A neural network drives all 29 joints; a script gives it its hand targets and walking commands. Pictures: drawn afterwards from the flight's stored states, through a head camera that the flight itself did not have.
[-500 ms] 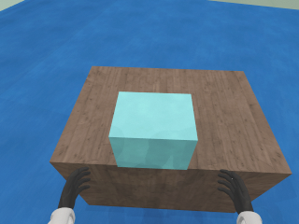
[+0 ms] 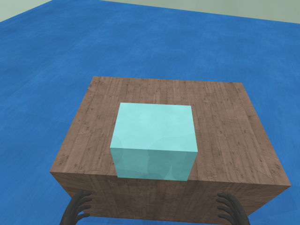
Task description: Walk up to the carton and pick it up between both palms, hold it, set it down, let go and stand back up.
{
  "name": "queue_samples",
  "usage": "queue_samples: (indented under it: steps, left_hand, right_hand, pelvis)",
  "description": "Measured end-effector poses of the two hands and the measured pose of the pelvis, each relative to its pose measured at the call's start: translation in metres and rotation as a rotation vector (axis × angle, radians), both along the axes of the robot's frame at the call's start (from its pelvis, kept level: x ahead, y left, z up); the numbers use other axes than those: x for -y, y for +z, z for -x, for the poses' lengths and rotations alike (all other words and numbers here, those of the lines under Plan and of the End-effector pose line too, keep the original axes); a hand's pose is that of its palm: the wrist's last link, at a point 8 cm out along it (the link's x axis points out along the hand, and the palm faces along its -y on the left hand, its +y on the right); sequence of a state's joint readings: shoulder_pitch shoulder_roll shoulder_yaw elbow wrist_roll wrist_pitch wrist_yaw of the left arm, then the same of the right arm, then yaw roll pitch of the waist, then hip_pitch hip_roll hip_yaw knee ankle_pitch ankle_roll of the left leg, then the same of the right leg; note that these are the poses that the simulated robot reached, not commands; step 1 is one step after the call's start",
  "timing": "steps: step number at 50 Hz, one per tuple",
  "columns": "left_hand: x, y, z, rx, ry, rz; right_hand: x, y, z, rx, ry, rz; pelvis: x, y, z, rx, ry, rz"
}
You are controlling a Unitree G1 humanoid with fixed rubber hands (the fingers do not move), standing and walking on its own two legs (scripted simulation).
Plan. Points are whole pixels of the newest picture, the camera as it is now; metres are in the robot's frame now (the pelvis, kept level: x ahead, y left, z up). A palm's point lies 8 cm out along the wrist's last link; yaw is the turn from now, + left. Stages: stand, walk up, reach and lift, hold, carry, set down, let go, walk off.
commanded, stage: set down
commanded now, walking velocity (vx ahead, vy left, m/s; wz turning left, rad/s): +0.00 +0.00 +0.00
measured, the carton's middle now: (153, 141) +0.44 +0.02 -0.08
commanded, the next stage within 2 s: let go in 0.38 s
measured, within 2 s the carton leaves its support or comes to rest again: neither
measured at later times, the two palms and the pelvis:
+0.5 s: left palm out of the picture +0.14 +0.24 -0.08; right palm out of the picture +0.15 -0.21 -0.08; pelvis +0.00 +0.01 +0.00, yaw +0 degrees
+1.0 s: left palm out of the picture +0.14 +0.23 -0.09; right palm out of the picture +0.14 -0.23 -0.08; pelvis -0.01 +0.00 +0.00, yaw +0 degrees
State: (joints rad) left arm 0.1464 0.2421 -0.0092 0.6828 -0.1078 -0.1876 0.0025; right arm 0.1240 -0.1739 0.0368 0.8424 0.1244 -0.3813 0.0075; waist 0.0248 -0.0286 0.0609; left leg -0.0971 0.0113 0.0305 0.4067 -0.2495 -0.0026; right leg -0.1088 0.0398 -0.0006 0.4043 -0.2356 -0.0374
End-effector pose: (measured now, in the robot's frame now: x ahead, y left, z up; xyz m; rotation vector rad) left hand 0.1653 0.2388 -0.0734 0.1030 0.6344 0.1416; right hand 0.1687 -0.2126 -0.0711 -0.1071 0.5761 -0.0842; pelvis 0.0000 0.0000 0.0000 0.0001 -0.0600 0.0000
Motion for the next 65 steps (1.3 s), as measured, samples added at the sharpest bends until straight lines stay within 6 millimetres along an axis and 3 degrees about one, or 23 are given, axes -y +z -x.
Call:
queue_samples:
  steps: [23,36,47,54,65]
  left_hand:
    - [0.001,-0.011,0.022,-0.219,-0.017,-0.034]
    - [0.009,-0.005,0.005,-0.193,-0.052,-0.052]
    - [0.016,-0.009,0.015,-0.200,-0.031,-0.013]
    - [-0.003,-0.019,0.046,-0.223,-0.041,-0.075]
    - [-0.030,-0.032,0.112,-0.354,-0.004,-0.105]
  right_hand:
    - [-0.003,-0.011,0.021,-0.162,0.023,0.050]
    - [0.011,-0.010,0.028,-0.155,0.009,0.065]
    - [0.017,-0.006,0.031,-0.141,0.012,0.083]
    - [0.026,-0.019,0.045,-0.257,-0.036,0.112]
    - [0.026,-0.037,0.107,-0.413,-0.039,0.124]
  pelvis:
    - [-0.007,0.003,0.001,0.004,-0.002,0.006]
    - [-0.004,0.002,0.005,0.002,-0.012,0.004]
    - [-0.003,0.000,0.008,-0.002,-0.010,0.002]
    - [-0.006,-0.003,0.006,-0.017,0.000,0.007]
    - [-0.014,-0.001,0.023,-0.003,0.006,0.008]
